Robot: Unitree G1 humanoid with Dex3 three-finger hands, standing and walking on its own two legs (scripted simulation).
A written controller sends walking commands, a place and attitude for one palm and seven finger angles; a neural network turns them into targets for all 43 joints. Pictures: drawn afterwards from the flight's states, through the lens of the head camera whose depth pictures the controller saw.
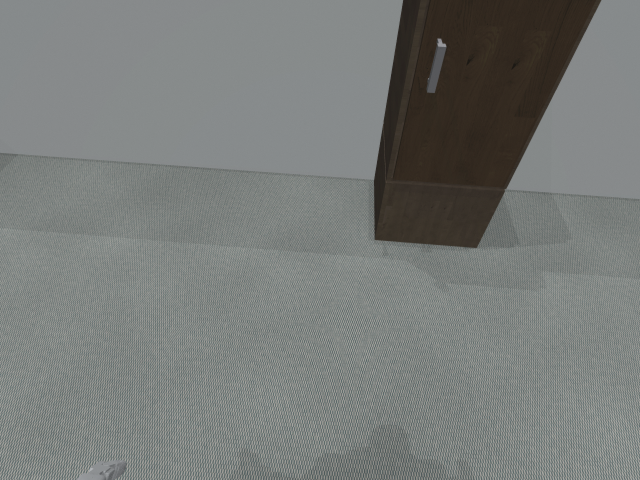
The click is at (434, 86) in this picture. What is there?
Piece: cupboard door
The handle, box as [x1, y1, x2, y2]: [427, 38, 445, 92]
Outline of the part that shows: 437,38 437,46 430,75 427,80 427,92 434,92 445,50 445,44 443,44 441,40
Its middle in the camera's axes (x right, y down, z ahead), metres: +0.31 -0.47 +1.05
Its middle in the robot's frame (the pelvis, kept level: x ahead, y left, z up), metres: +1.12 -0.25 +0.01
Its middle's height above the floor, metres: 0.78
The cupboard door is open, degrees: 0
